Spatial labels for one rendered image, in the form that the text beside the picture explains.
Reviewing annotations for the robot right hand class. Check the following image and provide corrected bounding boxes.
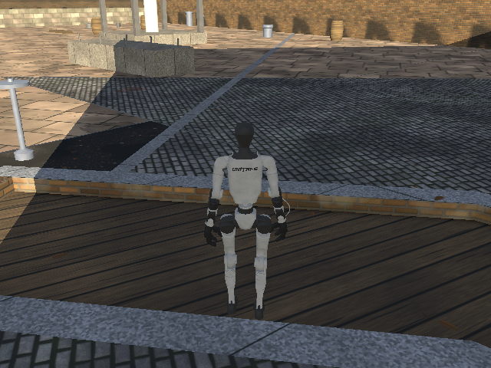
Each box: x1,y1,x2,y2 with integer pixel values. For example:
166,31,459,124
269,221,288,242

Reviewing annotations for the robot left foot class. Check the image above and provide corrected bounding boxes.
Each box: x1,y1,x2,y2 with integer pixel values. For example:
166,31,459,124
226,295,238,314

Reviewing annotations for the robot left hand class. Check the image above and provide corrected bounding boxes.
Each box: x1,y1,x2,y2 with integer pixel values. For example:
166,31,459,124
204,225,222,247

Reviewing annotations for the robot right upper arm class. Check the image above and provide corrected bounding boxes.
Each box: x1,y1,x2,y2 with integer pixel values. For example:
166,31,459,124
261,155,280,198

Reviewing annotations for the robot left forearm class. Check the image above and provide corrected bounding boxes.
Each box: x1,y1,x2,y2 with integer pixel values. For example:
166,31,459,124
205,188,219,227

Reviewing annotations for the robot left upper arm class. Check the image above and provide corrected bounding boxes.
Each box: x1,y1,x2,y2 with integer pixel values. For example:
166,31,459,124
211,156,229,199

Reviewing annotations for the robot right shin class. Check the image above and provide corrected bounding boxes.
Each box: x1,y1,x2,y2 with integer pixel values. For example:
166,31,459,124
255,258,267,309

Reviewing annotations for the robot right forearm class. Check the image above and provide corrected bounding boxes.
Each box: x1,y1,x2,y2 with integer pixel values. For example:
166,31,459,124
272,187,286,223

